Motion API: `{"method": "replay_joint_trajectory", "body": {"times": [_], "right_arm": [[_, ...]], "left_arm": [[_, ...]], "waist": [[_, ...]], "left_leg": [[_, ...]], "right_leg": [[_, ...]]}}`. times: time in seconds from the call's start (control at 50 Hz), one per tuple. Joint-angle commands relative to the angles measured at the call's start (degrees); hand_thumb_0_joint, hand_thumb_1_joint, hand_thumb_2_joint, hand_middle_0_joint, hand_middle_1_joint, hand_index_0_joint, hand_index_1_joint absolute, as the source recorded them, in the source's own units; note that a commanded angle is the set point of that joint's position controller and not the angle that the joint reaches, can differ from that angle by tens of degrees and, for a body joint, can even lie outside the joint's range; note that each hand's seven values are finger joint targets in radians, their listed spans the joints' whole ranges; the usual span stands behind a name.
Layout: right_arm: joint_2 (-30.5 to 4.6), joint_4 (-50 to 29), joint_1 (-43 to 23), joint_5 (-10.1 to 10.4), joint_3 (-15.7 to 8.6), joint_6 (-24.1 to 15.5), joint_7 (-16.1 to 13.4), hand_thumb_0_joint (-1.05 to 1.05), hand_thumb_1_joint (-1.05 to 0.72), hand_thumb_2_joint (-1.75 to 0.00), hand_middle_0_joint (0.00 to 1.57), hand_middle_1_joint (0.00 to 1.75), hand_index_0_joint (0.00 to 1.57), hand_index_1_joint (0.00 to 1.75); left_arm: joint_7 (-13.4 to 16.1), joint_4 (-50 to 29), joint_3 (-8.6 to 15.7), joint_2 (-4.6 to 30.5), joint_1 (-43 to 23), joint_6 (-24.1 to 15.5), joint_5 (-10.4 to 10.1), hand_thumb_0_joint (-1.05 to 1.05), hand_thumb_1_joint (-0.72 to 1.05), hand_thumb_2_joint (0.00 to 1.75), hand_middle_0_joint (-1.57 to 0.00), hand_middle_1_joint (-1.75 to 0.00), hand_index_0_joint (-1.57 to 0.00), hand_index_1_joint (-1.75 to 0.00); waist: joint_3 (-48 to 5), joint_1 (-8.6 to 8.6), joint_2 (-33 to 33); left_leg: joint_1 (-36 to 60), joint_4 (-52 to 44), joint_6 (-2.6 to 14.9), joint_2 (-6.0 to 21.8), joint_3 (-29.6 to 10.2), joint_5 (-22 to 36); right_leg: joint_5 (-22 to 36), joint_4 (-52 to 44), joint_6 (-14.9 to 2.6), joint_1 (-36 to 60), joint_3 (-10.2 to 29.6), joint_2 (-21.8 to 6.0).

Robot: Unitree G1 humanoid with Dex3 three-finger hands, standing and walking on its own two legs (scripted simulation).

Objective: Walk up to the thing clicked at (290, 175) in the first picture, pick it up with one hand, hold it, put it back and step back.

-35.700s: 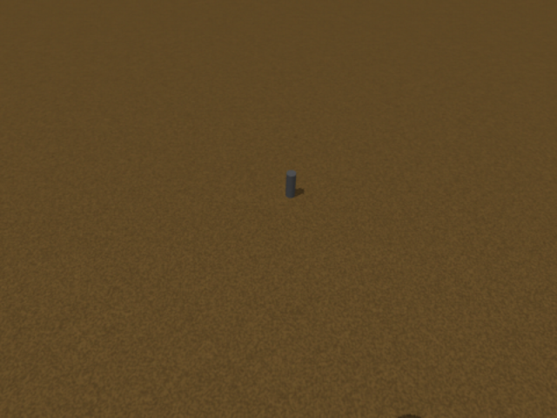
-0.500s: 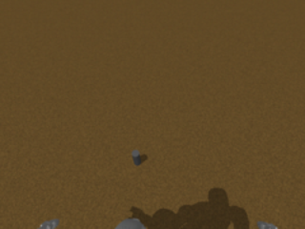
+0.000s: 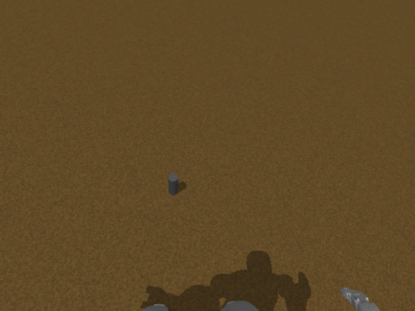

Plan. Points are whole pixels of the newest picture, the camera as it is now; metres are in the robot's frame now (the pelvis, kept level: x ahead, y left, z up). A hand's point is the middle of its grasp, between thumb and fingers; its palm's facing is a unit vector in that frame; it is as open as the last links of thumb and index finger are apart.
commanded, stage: step back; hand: left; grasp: from the side
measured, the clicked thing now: (173, 184) +0.73 +0.14 -0.69
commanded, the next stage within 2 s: none
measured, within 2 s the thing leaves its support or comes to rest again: neither
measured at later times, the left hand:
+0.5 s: hand out of the picture -0.04 +0.21 -0.14, palm faces +0.03 -0.91 -0.42, open 7.4 cm
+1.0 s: hand out of the picture -0.28 +0.16 -0.17, palm faces +0.02 -0.92 -0.40, open 7.4 cm
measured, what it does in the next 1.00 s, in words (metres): walks backwards: right foot, then left foot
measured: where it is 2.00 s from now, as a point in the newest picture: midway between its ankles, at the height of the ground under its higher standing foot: outside the picture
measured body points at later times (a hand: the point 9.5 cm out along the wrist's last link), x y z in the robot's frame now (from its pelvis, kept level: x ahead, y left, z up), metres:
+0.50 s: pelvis -0.16 -0.06 -0.01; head -0.10 -0.06 +0.44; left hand -0.04 +0.26 -0.11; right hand -0.10 -0.38 -0.13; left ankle -0.20 +0.06 -0.70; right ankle -0.10 -0.17 -0.73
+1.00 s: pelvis -0.32 -0.12 -0.02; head -0.28 -0.12 +0.43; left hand -0.28 +0.21 -0.14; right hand -0.16 -0.44 -0.11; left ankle -0.20 +0.04 -0.73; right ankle -0.35 -0.26 -0.74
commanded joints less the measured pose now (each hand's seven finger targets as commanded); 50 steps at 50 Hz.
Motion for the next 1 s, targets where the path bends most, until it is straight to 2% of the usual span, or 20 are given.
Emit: {"method": "replay_joint_trajectory", "body": {"times": [0.0,0.14,0.16,0.18,0.2,0.22,0.3,0.4,0.46,0.52,0.56,0.58,0.6,0.66,0.7,0.84,0.92,0.94,0.96,0.98], "right_arm": [[-17.2,-4.2,3.3,-0.5,-5.1,-0.8,-1.1,0.00,-0.90,-0.90,0.20,0.30,0.20,0.30],[-18.9,-5.9,-3.5,-0.5,-5.0,1.0,-0.6,0.00,-0.90,-0.90,0.20,0.30,0.20,0.30],[-16.5,-5.7,-2.1,0.2,-4.3,1.4,-0.6,0.00,-0.90,-0.90,0.20,0.30,0.20,0.30],[-12.9,-6.4,-1.2,0.7,-3.3,1.4,-0.9,0.00,-0.90,-0.90,0.20,0.30,0.20,0.30],[-14.3,-6.4,-2.0,0.7,-4.2,1.4,-1.9,0.00,-0.90,-0.90,0.20,0.30,0.20,0.30],[-17.3,-5.3,-1.5,0.3,-5.3,1.3,-2.1,0.00,-0.90,-0.90,0.20,0.30,0.20,0.30],[-13.4,-1.0,6.4,0.6,-3.4,0.8,-1.3,0.00,-0.90,-0.90,0.20,0.30,0.20,0.30],[-12.2,-2.3,4.8,0.3,-2.2,-0.7,-1.5,0.00,-0.90,-0.90,0.20,0.30,0.20,0.30],[-12.0,-1.9,7.4,-0.4,-2.5,-1.1,-1.3,0.00,-0.90,-0.90,0.20,0.30,0.20,0.30],[-13.3,0.3,11.9,-0.6,-3.5,-1.2,-1.0,0.00,-0.90,-0.90,0.20,0.30,0.20,0.30],[-22.5,-1.5,7.9,-1.7,-5.3,-0.9,-0.9,0.00,-0.90,-0.90,0.20,0.30,0.20,0.30],[-25.7,-2.8,7.0,-1.5,-5.8,-0.9,-0.9,0.00,-0.90,-0.90,0.20,0.30,0.20,0.30],[-23.7,-3.2,4.2,-1.5,-5.6,-1.2,-1.5,0.00,-0.90,-0.90,0.20,0.30,0.20,0.30],[-17.4,-3.9,-0.1,-1.6,-3.8,-1.4,-1.9,0.00,-0.90,-0.90,0.20,0.30,0.20,0.30],[-16.7,-3.6,1.5,-1.0,-3.9,-1.2,-1.5,0.00,-0.90,-0.90,0.20,0.30,0.20,0.30],[-17.1,-3.3,3.3,-1.3,-4.3,0.0,-0.6,0.00,-0.90,-0.90,0.20,0.30,0.20,0.30],[-19.3,-3.4,-1.5,-1.0,-4.6,2.0,0.2,0.00,-0.90,-0.90,0.20,0.30,0.20,0.30],[-16.5,-3.9,-2.0,-0.8,-3.8,2.2,0.3,0.00,-0.90,-0.90,0.20,0.30,0.20,0.30],[-11.8,-5.7,-2.7,-0.3,-2.5,1.8,0.2,0.00,-0.90,-0.90,0.20,0.30,0.20,0.30],[-12.7,-6.3,-6.2,-0.2,-3.1,1.6,-0.6,0.00,-0.90,-0.90,0.20,0.30,0.20,0.30]], "left_arm": [[0.1,-5.5,2.1,8.1,-0.2,-1.6,0.1,0.00,0.90,0.90,-0.20,-0.30,-0.20,-0.30],[-1.6,0.5,3.0,8.3,12.1,-1.9,0.3,0.00,0.90,0.90,-0.20,-0.30,-0.20,-0.30],[-1.7,0.4,3.7,10.1,11.3,-2.0,1.1,0.00,0.90,0.90,-0.20,-0.30,-0.20,-0.30],[-1.8,-1.6,4.6,15.0,8.8,-2.2,1.9,0.00,0.90,0.90,-0.20,-0.30,-0.20,-0.30],[-1.6,-5.5,5.3,20.4,1.4,-1.9,1.7,0.00,0.90,0.90,-0.20,-0.30,-0.20,-0.30],[-1.1,-7.3,4.9,20.4,-3.8,-2.1,1.8,0.00,0.90,0.90,-0.20,-0.30,-0.20,-0.30],[-0.5,-8.1,2.8,10.3,-9.9,-2.6,1.6,0.00,0.90,0.90,-0.20,-0.30,-0.20,-0.30],[0.7,-7.9,2.8,9.3,-1.3,-2.5,1.6,0.00,0.90,0.90,-0.20,-0.30,-0.20,-0.30],[1.2,-8.8,2.7,9.9,-1.4,-2.0,1.0,0.00,0.90,0.90,-0.20,-0.30,-0.20,-0.30],[0.5,-10.4,1.5,9.0,-4.9,-0.7,0.1,0.00,0.90,0.90,-0.20,-0.30,-0.20,-0.30],[0.2,-11.0,0.8,5.9,-4.6,-0.4,-0.6,0.00,0.90,0.90,-0.20,-0.30,-0.20,-0.30],[0.9,-10.7,2.2,9.5,-8.0,-0.2,0.0,0.00,0.90,0.90,-0.20,-0.30,-0.20,-0.30],[0.8,-9.7,2.7,11.3,-7.9,0.0,0.1,0.00,0.90,0.90,-0.20,-0.30,-0.20,-0.30],[0.1,-6.9,2.3,8.3,-2.7,0.4,-0.8,0.00,0.90,0.90,-0.20,-0.30,-0.20,-0.30],[0.0,-5.7,2.6,9.1,-0.8,0.2,-0.2,0.00,0.90,0.90,-0.20,-0.30,-0.20,-0.30],[-0.5,-4.3,0.9,7.8,-1.8,-2.9,-0.2,0.00,0.90,0.90,-0.20,-0.30,-0.20,-0.30],[-0.8,4.1,1.6,8.1,8.6,-3.8,0.1,0.00,0.90,0.90,-0.20,-0.30,-0.20,-0.30],[-0.7,5.3,2.2,9.9,9.9,-3.9,0.7,0.00,0.90,0.90,-0.20,-0.30,-0.20,-0.30],[-0.4,4.1,3.5,14.9,9.7,-4.1,1.9,0.00,0.90,0.90,-0.20,-0.30,-0.20,-0.30],[-0.1,0.3,4.2,21.0,2.0,-3.9,2.1,0.00,0.90,0.90,-0.20,-0.30,-0.20,-0.30]], "waist": [[-13.2,-3.89,12.9],[-15.4,2.31,14.3],[-12.5,1.85,8.0],[-8.6,1.87,-7.4],[-5.9,2.97,-13.5],[-1.7,1.30,-13.2],[-3.6,-3.16,-6.4],[-10.4,2.07,-8.3],[-14.3,1.46,-8.6],[-15.7,-1.16,-0.8],[-12.8,0.18,18.1],[-11.8,-3.49,17.7],[-8.7,-2.35,15.6],[-8.6,1.61,9.9],[-9.6,0.64,9.3],[-14.9,-3.68,17.7],[-15.0,0.95,16.7],[-12.5,1.56,9.2],[-8.8,2.76,-6.2],[-5.2,4.25,-10.2]], "left_leg": [[16.8,-5.5,12.78,15.4,-14.8,21.0],[-2.2,-2.0,6.17,10.8,-9.2,-0.1],[-8.8,3.1,3.12,6.5,-7.8,-8.2],[-19.4,14.8,-0.87,-3.9,-4.4,-18.7],[-13.6,28.6,-3.00,-6.5,-5.7,-23.8],[-9.0,34.9,-2.40,-3.5,-8.6,-22.0],[-10.8,38.4,-2.64,-8.4,-8.4,-12.5],[-15.5,22.7,-3.96,-5.3,-4.3,-18.5],[-8.3,7.6,-2.63,-2.1,-2.4,-16.4],[4.7,-9.3,-0.99,-2.6,-0.9,4.9],[10.2,-11.5,9.28,18.3,-28.7,16.6],[-1.2,-11.4,15.53,23.6,-34.3,17.0],[-5.0,-12.1,16.29,23.9,-33.7,14.7],[1.6,-7.6,9.59,12.9,-14.6,22.0],[4.7,-7.3,9.98,12.6,-14.8,17.8],[13.8,-5.0,11.51,12.1,-10.9,5.4],[-0.7,-2.1,7.67,9.8,-8.0,-10.4],[-7.0,6.1,4.80,6.0,-5.2,-15.6],[-19.7,17.8,0.80,-2.7,-3.0,-21.4],[-15.4,24.6,-2.37,-4.3,-9.3,-22.2]], "right_leg": [[-3.0,-8.0,0.58,-4.9,-2.4,-2.6],[9.4,-37.4,-4.27,17.1,-11.0,-5.4],[5.9,-40.6,-5.28,17.1,-5.2,-7.6],[-1.9,-47.1,-9.43,13.2,13.5,-18.3],[-5.8,-52.5,-17.82,-3.3,20.3,-28.0],[-8.3,-55.5,-19.48,-12.6,23.3,-30.0],[12.9,-44.9,-10.68,-1.7,-2.0,-15.0],[34.0,-37.5,-14.22,21.9,-1.3,-18.0],[41.5,-32.5,-14.13,23.8,-0.1,-20.3],[29.6,-25.3,-9.08,14.2,-4.5,-16.1],[-5.2,-10.6,-3.58,-8.1,-11.5,-2.7],[-11.9,-0.6,-2.86,-2.1,-3.3,-3.1],[-9.4,5.7,-3.08,-1.3,-0.4,-4.0],[-0.6,11.7,-3.38,-7.2,2.5,0.7],[0.1,12.2,-1.85,-7.9,0.7,1.2],[-2.4,-19.7,0.17,-1.2,-7.3,-5.4],[5.9,-40.1,-3.63,15.1,-14.0,-3.9],[4.3,-42.5,-4.84,15.9,-8.4,-5.7],[-9.2,-48.3,-8.59,13.6,11.8,-16.8],[-19.2,-54.4,-16.65,-3.6,24.2,-28.6]]}}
